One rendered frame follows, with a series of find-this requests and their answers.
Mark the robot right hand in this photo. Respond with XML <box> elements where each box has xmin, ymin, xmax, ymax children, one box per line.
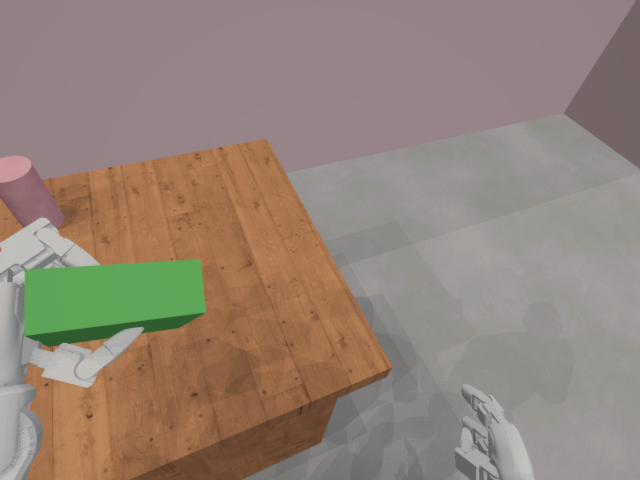
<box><xmin>455</xmin><ymin>384</ymin><xmax>535</xmax><ymax>480</ymax></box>

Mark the table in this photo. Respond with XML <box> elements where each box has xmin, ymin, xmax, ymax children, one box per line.
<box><xmin>0</xmin><ymin>139</ymin><xmax>393</xmax><ymax>480</ymax></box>

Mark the robot left forearm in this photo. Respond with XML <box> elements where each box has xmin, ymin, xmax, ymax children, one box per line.
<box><xmin>0</xmin><ymin>384</ymin><xmax>43</xmax><ymax>480</ymax></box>

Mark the sponge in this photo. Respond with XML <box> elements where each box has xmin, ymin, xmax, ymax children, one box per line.
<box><xmin>24</xmin><ymin>259</ymin><xmax>206</xmax><ymax>347</ymax></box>

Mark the robot left hand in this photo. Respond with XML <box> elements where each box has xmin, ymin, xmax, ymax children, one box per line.
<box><xmin>0</xmin><ymin>218</ymin><xmax>144</xmax><ymax>388</ymax></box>

